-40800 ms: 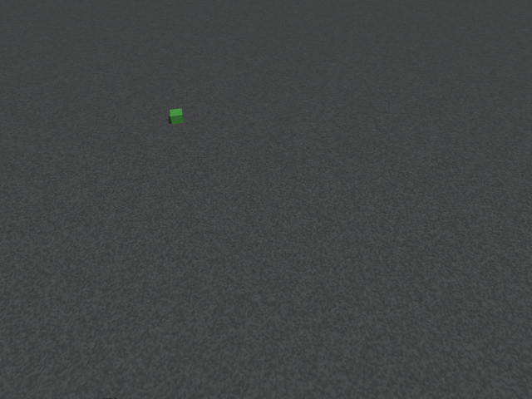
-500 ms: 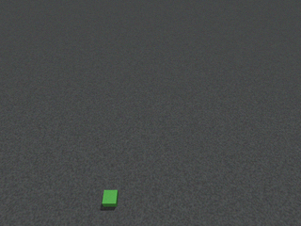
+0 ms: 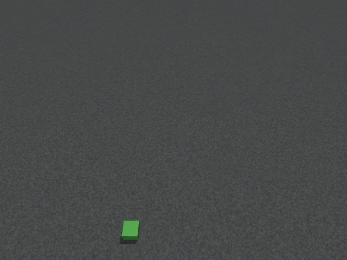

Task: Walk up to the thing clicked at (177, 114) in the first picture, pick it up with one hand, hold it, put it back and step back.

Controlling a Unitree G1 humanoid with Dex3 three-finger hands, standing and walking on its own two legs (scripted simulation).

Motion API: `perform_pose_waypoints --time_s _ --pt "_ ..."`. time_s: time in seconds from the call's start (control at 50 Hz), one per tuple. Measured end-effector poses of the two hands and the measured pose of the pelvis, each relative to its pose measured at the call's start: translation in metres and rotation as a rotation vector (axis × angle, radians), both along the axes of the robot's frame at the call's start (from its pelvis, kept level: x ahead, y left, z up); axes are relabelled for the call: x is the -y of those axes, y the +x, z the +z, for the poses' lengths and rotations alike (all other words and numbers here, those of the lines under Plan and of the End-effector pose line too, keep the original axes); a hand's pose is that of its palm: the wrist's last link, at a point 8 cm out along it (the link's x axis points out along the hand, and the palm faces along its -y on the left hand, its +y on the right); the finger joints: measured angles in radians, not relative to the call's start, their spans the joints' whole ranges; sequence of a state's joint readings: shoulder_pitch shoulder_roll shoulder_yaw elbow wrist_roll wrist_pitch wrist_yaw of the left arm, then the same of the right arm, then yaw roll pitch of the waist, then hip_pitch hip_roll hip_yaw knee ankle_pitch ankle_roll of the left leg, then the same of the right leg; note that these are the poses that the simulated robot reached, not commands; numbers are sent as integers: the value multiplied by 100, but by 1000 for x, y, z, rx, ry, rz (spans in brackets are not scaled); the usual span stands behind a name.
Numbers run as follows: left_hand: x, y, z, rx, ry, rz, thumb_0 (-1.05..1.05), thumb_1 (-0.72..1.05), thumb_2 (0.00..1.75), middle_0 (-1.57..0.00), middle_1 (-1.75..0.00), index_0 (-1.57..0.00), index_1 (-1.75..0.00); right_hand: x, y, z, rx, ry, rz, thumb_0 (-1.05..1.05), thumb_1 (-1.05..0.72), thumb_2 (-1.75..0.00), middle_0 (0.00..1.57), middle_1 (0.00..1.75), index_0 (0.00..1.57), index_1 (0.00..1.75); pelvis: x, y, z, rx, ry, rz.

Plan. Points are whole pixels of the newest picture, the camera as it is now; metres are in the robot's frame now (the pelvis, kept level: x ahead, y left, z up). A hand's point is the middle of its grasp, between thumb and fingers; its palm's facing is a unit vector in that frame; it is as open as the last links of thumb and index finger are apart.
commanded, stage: stand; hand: left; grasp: from above
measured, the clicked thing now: (131, 230) +0.45 +0.25 -0.75
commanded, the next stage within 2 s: step back in 1.56 s
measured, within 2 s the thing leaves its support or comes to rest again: neither
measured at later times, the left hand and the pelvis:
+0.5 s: hand out of the picture +0.08 +0.22 -0.16, palm faces +0.02 -0.95 -0.32, open 7.4 cm; pelvis +0.01 -0.02 +0.00, yaw +0 degrees
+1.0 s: hand out of the picture +0.09 +0.22 -0.16, palm faces +0.00 -0.94 -0.33, open 7.4 cm; pelvis +0.02 -0.03 +0.00, yaw +0 degrees
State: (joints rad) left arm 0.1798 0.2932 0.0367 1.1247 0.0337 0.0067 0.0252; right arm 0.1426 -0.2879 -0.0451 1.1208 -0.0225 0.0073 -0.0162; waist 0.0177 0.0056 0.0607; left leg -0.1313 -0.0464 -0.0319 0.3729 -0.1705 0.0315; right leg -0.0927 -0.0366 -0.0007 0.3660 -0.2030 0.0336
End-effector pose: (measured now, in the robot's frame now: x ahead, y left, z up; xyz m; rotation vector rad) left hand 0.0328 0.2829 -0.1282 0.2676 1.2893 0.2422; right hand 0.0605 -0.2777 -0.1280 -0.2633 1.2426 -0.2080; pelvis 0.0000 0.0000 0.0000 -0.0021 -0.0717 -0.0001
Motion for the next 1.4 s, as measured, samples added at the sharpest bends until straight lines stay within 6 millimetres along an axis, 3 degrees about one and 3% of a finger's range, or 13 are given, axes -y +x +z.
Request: perform_pose_waypoints --time_s 0.18,0.6,1.4 --pt "7 6 1 -8 -1 -5 1 90 90 -21 -30 -21 -30 11 0 0 -20 -3 0 1 -90 -90 20 30 21 29 7 4 1 -5 0 2" --pt "19 42 7 44 -2 -32 1 90 90 -21 -30 -21 -30 27 14 4 -7 -13 4 1 -90 -90 20 30 21 29 20 12 3 -15 1 -3" --pt "25 63 13 60 12 -42 1 90 90 -21 -30 -21 -30 45 35 6 12 -19 17 1 -90 -90 20 30 21 29 34 25 4 -27 4 -5"
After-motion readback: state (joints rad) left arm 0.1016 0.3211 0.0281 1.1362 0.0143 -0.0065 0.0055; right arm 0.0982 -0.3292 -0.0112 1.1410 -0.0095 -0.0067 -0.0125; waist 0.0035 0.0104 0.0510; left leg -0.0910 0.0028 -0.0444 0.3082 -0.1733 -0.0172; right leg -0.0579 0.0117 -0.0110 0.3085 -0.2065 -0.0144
